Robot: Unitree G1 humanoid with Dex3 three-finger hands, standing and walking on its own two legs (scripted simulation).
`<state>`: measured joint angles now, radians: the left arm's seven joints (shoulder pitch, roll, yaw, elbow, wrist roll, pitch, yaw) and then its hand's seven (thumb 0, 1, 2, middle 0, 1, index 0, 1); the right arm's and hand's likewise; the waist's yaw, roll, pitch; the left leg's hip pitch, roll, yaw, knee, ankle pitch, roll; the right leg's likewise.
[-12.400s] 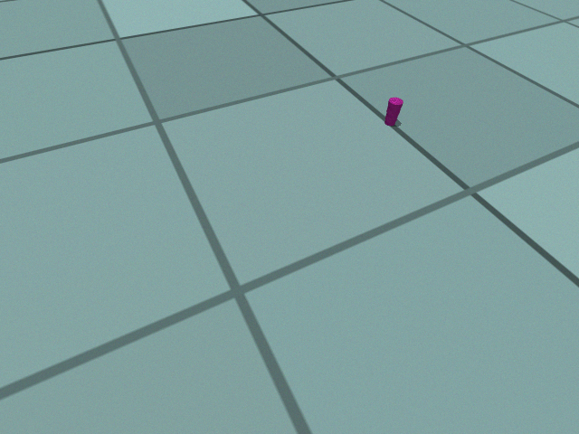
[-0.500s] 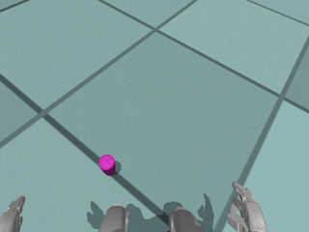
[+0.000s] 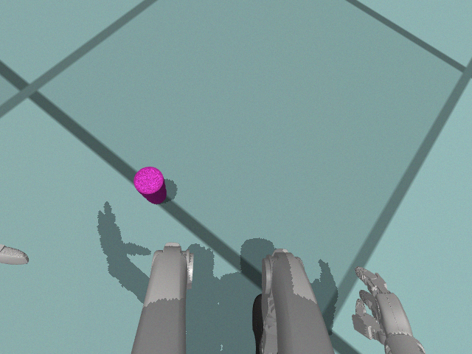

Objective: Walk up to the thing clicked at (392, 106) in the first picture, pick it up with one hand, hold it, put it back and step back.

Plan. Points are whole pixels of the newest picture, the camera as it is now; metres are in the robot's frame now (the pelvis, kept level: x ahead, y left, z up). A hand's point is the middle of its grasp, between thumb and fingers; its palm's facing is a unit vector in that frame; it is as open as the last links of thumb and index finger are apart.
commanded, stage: go down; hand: left
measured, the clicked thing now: (153, 188) +0.49 +0.23 -0.45
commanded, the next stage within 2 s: approach in 1.08 s
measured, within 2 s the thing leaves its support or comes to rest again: neither
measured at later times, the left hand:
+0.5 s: hand (4, 193) +0.35 +0.41 -0.09, palm faces +0.26 -0.96 -0.13, open 17.0 cm
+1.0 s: hand (7, 184) +0.38 +0.42 -0.12, palm faces +0.26 -0.96 -0.09, open 16.9 cm
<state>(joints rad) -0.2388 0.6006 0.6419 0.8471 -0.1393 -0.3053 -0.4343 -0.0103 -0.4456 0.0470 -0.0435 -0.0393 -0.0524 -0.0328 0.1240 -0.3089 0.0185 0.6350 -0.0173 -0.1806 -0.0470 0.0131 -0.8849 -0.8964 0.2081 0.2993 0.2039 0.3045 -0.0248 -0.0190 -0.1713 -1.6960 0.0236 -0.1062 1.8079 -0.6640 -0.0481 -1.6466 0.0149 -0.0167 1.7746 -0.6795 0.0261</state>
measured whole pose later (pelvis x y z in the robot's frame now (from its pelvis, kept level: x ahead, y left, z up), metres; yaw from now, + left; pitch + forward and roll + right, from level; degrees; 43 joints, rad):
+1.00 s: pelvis -0.03 +0.01 -0.14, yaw -4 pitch +30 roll -7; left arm -0.62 0.90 0.87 1.07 -0.15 -0.37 -0.63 -0.01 -0.41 0.11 -0.01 -0.11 -0.04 -0.08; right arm 0.12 -0.36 0.11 0.66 -0.05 -0.14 0.00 0.01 -0.87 -0.90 0.21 0.30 0.21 0.30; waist -0.09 -0.04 -0.09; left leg -2.13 0.00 -0.17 2.27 -0.67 -0.05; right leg -2.06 0.04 -0.04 2.20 -0.69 0.05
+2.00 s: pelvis -0.04 +0.03 -0.23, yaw -12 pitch +16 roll -15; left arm -0.68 0.93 0.76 1.45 -0.11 -0.92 -0.33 -0.02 -0.61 0.08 -0.05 -0.15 -0.08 -0.13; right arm -0.12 -0.39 0.44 0.55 -0.29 -0.01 0.08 0.00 -0.90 -0.90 0.21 0.30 0.21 0.31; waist -0.24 -0.24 0.24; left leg -2.24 -0.01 -0.34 2.64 -0.72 -0.04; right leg -2.10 0.10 -0.15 2.43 -0.66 0.06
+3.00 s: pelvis -0.05 +0.04 -0.24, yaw -16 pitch +12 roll -19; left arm -0.74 0.95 0.59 1.55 -0.02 -1.09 0.06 0.00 0.07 0.53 -0.55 -0.54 -0.46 -0.55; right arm -0.18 -0.38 0.55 0.51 -0.38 0.09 0.13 0.00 -0.87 -0.90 0.21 0.30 0.20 0.30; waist -0.29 -0.29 0.32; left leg -2.21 0.02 -0.41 2.68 -0.72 -0.02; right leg -2.06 0.13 -0.21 2.40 -0.62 0.08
